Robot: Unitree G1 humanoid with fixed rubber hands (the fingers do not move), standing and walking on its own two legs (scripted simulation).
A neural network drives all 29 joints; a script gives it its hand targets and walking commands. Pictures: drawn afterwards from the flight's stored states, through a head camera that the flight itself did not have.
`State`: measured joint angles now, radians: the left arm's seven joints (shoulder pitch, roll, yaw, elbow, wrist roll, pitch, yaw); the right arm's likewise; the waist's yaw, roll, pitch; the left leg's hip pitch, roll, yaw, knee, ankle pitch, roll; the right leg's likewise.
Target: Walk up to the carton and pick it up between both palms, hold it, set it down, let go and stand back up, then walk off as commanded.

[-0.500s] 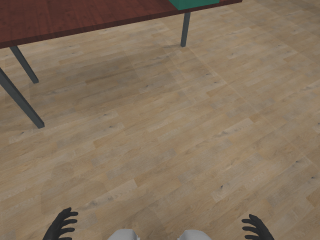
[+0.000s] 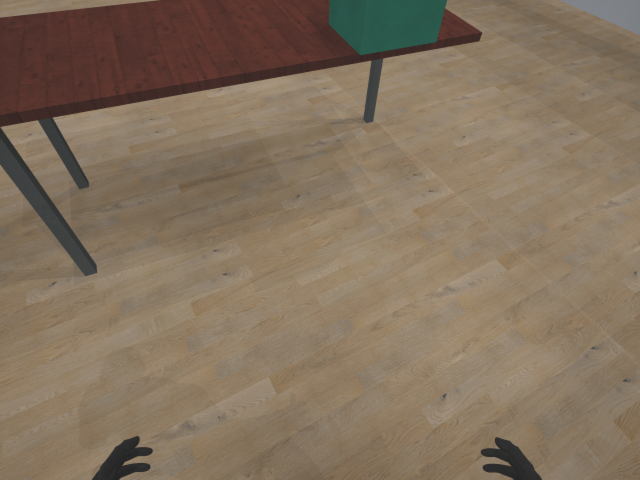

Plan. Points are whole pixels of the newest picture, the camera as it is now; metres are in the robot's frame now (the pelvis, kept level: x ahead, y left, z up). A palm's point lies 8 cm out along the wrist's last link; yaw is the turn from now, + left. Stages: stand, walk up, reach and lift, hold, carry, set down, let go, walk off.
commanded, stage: stand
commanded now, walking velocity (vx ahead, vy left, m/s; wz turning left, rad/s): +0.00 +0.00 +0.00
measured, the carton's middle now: (385, 2) +1.42 -0.20 +0.01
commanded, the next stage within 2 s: walk up in 0.28 s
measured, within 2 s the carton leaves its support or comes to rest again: neither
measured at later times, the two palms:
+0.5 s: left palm out of the picture +0.08 +0.28 -0.11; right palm out of the picture +0.08 -0.27 -0.11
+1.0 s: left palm out of the picture +0.12 +0.20 -0.11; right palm (608, 412) +0.22 -0.41 -0.10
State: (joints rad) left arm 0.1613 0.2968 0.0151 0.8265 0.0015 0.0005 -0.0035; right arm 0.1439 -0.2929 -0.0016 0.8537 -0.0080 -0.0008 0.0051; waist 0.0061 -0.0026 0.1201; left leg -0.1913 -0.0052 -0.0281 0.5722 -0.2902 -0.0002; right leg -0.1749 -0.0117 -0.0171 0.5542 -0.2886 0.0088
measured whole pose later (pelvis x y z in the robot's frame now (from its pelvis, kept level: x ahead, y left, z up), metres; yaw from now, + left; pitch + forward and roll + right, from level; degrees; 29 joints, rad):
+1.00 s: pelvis +0.10 -0.11 -0.02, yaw +10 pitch -7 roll -3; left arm 0.38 0.36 0.07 0.64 0.05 -0.02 -0.05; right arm 0.36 -0.40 -0.09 0.73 -0.02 0.00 0.00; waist 0.01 0.03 0.06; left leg -0.50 0.04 -0.01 1.17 -0.46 0.02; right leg -0.25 -0.03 -0.16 0.73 -0.37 -0.04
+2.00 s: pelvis +0.51 -0.21 -0.06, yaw +20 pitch -4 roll +1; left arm 0.41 0.48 0.09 0.55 0.04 0.11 -0.05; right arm 0.34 -0.43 -0.01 0.53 -0.04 -0.06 -0.08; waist 0.05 -0.10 0.11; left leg -0.46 0.02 0.08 1.00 -0.46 0.04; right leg -0.51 -0.03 0.02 1.38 -0.59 -0.03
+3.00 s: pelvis +0.89 -0.39 -0.06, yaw +18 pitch -8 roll -1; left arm 0.22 0.44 0.09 0.55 0.01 0.05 -0.08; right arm 0.39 -0.47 -0.06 0.59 -0.01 -0.01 -0.06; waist -0.03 -0.06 0.20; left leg -0.25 0.23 -0.05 1.07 -0.62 -0.05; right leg -0.50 -0.06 -0.04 0.95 -0.29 0.02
